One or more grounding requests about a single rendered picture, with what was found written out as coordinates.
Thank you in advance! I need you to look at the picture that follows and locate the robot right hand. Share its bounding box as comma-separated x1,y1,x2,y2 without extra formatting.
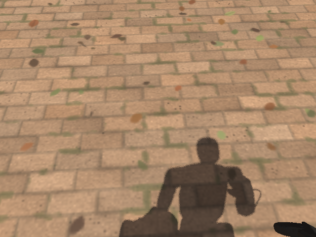
274,221,316,237

